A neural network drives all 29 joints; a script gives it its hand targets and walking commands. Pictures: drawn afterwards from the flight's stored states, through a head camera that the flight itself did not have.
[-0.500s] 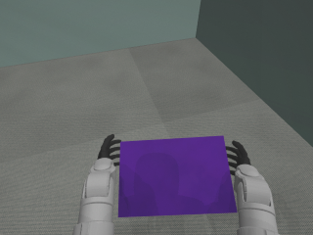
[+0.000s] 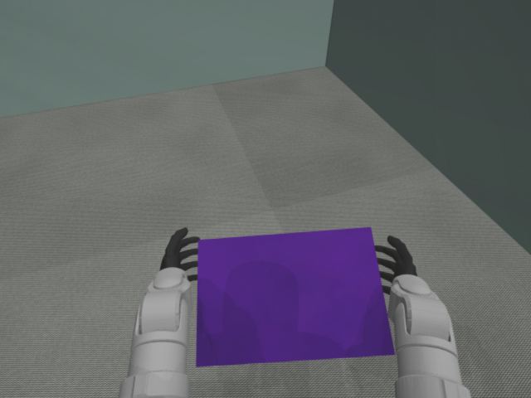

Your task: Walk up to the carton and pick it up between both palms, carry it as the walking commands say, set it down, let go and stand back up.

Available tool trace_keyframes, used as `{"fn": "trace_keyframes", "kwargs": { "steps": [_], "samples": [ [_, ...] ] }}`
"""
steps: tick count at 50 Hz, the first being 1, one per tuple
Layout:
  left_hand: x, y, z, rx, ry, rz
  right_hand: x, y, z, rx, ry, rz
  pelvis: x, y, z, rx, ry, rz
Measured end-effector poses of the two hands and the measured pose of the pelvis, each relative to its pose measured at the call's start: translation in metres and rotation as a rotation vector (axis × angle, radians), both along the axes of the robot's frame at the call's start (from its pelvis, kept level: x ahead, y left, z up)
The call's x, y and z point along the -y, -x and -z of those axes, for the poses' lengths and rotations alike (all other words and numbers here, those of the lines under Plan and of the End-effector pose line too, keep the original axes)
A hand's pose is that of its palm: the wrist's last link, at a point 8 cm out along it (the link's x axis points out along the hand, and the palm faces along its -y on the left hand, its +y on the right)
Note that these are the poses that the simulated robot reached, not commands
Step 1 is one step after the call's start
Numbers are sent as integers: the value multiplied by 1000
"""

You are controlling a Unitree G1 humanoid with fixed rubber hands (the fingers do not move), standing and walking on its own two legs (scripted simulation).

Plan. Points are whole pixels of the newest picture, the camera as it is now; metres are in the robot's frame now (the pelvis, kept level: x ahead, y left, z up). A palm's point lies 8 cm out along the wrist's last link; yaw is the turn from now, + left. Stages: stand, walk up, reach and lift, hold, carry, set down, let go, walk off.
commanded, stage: hold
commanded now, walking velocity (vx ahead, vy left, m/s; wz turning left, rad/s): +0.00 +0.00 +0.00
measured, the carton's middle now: (288, 298) +0.30 -0.01 -0.07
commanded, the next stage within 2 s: set down in 0.28 s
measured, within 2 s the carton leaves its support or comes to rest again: neither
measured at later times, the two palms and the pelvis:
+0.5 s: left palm (175, 271) +0.29 +0.18 +0.02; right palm (404, 293) +0.28 -0.18 +0.01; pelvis +0.01 +0.02 +0.00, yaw -2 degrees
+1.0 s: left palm (188, 285) +0.31 +0.17 -0.05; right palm (393, 296) +0.30 -0.19 -0.05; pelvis -0.01 +0.00 -0.02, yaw -2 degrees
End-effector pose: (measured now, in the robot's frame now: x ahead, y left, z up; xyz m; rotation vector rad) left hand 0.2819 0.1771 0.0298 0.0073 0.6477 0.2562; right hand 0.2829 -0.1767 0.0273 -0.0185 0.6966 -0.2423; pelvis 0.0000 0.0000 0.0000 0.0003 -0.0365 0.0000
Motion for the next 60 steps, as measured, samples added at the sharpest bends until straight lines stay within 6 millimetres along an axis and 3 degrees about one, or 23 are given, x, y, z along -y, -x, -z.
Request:
{"fn": "trace_keyframes", "kwargs": {
  "steps": [8, 15, 25, 37, 46, 60],
  "samples": [
    [-2, -18, -21, 54, 7, 21, -1, -13, -24, 54, 16, -1, -5, -8, -5, 20, 3, 27],
    [-5, -17, -22, 43, 11, 27, -2, -10, -25, 43, 2, -19, -11, -12, -7, 41, 4, 30],
    [-2, -11, 6, -39, 38, 81, 6, 6, 18, -43, -33, -17, -16, -7, -3, 32, -4, 41],
    [6, -26, 29, -33, 37, 85, 15, -16, 34, -34, -18, -47, -5, 0, 6, -63, -14, 42],
    [3, -27, 62, -48, 43, 72, 12, -22, 66, -43, -31, -43, 4, 3, 17, -158, -13, 27],
    [7, -30, 114, -65, 68, 66, 16, -26, 114, -52, -34, -22, 0, 18, 43, -319, -15, 43]
  ]
}}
